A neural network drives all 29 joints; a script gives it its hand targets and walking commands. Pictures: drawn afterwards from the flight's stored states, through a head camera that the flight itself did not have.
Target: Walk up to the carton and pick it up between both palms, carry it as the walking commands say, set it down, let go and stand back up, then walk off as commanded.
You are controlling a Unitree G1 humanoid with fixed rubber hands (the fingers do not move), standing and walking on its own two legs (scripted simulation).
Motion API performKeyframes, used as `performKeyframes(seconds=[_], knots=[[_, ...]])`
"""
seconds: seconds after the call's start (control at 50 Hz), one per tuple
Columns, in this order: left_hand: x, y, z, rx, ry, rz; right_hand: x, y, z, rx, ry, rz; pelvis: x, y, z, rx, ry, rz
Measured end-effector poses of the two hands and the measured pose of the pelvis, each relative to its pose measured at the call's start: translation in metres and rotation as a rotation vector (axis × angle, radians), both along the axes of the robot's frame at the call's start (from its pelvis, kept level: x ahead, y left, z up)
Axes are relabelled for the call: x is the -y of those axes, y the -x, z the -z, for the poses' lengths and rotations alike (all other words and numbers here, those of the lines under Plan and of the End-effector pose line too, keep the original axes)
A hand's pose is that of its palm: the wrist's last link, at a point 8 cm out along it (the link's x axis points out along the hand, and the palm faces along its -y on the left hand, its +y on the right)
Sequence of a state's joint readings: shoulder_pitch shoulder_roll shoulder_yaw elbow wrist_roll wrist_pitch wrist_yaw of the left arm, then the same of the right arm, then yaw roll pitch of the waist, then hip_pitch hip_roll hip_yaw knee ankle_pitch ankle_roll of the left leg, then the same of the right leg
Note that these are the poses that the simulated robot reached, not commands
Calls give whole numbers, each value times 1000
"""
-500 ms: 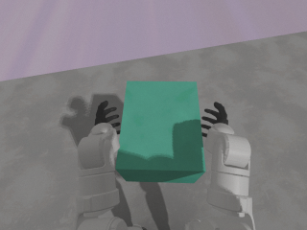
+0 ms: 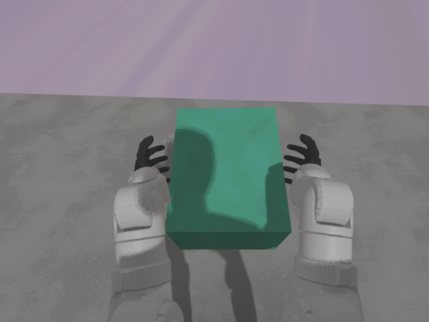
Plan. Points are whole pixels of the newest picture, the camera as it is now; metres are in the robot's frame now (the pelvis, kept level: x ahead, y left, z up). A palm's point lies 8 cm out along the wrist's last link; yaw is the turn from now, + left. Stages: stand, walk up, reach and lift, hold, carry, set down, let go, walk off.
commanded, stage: carry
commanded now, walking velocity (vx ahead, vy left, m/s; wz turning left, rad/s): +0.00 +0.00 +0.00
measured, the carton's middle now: (226, 179) +0.40 -0.01 +0.03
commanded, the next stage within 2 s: none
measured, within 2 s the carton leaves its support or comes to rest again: neither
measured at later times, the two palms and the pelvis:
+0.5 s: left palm (115, 214) +0.27 +0.16 +0.13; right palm (297, 206) +0.28 -0.11 +0.12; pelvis -0.06 +0.01 +0.01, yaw +3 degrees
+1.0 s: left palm (127, 236) +0.24 +0.14 +0.11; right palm (310, 228) +0.25 -0.13 +0.11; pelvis -0.08 -0.01 +0.00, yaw +2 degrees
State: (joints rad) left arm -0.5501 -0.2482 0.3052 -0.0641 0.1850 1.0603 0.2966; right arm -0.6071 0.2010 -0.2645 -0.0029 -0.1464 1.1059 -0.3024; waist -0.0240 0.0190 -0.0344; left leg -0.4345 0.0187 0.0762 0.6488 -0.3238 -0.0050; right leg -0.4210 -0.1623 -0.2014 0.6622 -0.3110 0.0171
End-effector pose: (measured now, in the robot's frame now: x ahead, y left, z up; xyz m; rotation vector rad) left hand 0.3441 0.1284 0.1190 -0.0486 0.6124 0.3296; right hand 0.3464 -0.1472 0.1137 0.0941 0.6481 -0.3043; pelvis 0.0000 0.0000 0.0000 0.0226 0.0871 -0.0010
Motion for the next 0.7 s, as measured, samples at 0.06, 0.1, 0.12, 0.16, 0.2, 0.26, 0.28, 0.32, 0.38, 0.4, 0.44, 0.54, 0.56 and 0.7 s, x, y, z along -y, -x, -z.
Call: performKeyframes(seconds=[0.06,0.1,0.12,0.16,0.2,0.26,0.28,0.32,0.38,0.4,0.44,0.54,0.56,0.7], knots=[[-24,10,12,-28,21,-14,-24,2,2,-24,38,-33,-11,4,2,7,-10,-15],[-39,20,18,-61,26,-32,-40,8,5,-58,54,-53,-14,9,-1,10,3,-18],[-46,25,20,-75,26,-44,-47,11,7,-72,59,-62,-15,12,-2,11,11,-21],[-57,35,21,-87,36,-71,-58,17,8,-86,63,-79,-16,20,-5,14,25,-31],[-65,43,18,-79,36,-92,-67,21,8,-79,61,-98,-15,28,-7,12,33,-43],[-72,51,11,-65,18,-104,-73,25,6,-65,57,-122,-12,38,-7,10,37,-60],[-72,54,9,-61,10,-104,-74,27,5,-60,55,-127,-11,41,-6,10,34,-64],[-70,59,4,-57,-6,-100,-72,31,4,-53,47,-134,-9,46,-6,18,33,-64],[-60,67,-3,-58,-13,-75,-61,41,2,-53,40,-116,-8,52,-7,35,35,-65],[-55,69,-5,-53,-12,-65,-56,45,1,-48,32,-104,-8,54,-7,39,34,-65],[-45,72,-11,-38,-14,-44,-46,53,-4,-32,21,-78,-8,59,-6,50,31,-62],[-24,82,-13,-38,-39,7,-24,74,-8,-30,18,-49,-7,68,-4,71,23,-48],[-20,84,-14,-37,-43,13,-20,78,-9,-29,18,-46,-6,70,-4,76,22,-47],[-7,102,-11,-62,-61,26,-8,100,-8,-52,41,-52,0,79,-4,85,22,-33]])
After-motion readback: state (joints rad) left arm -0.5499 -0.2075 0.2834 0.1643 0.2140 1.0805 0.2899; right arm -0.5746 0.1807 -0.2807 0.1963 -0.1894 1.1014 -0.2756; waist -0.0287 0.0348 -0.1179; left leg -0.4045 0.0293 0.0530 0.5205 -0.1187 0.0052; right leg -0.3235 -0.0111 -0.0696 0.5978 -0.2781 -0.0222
